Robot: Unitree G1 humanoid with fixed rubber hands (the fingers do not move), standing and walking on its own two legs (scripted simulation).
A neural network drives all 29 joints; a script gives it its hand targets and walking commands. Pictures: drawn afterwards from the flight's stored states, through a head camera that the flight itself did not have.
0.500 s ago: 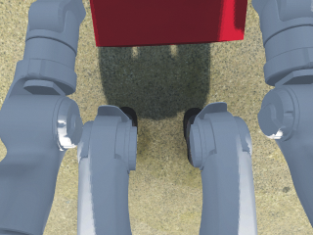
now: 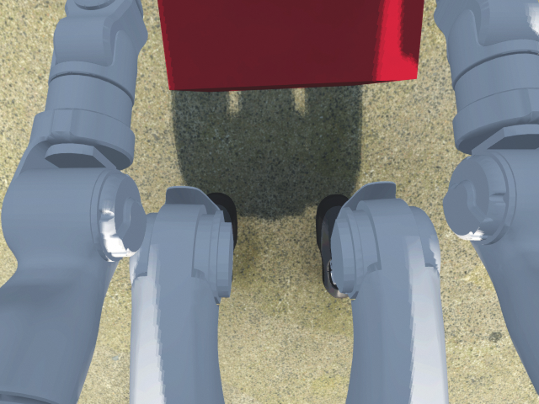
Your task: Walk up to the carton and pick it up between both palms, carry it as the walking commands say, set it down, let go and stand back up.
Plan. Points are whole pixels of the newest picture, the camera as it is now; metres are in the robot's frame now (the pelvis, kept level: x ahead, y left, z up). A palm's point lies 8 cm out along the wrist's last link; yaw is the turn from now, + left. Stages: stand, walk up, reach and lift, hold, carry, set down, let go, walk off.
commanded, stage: set down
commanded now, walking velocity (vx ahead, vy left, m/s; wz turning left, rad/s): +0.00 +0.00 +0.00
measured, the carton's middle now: out of the picture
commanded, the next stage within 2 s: none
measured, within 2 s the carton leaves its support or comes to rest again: neither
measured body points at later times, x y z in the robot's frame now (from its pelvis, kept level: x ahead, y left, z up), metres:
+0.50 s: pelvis +0.00 +0.00 +0.00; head +0.37 +0.00 +0.23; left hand +0.56 +0.17 -0.19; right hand +0.57 -0.18 -0.18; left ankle +0.11 +0.12 -0.33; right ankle +0.10 -0.12 -0.33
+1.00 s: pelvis +0.00 +0.00 +0.00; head +0.38 +0.00 +0.22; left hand +0.56 +0.20 -0.19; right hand +0.57 -0.21 -0.19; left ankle +0.11 +0.12 -0.33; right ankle +0.10 -0.11 -0.33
